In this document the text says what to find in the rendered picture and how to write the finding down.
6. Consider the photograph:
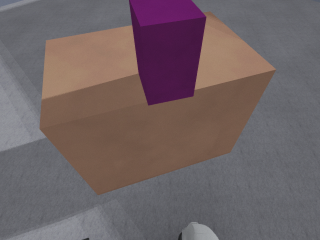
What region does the robot right thigh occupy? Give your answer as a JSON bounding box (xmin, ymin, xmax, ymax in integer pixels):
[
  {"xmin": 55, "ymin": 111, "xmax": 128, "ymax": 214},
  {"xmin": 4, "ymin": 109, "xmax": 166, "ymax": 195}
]
[{"xmin": 182, "ymin": 223, "xmax": 219, "ymax": 240}]

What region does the carton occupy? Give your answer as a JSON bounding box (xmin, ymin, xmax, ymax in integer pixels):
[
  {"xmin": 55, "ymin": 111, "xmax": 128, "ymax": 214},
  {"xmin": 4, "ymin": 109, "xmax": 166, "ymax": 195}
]
[{"xmin": 129, "ymin": 0, "xmax": 207, "ymax": 106}]

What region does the pedestal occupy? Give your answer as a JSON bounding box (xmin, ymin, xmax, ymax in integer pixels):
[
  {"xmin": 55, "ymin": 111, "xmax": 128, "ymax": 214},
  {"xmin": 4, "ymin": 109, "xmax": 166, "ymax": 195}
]
[{"xmin": 39, "ymin": 11, "xmax": 276, "ymax": 195}]

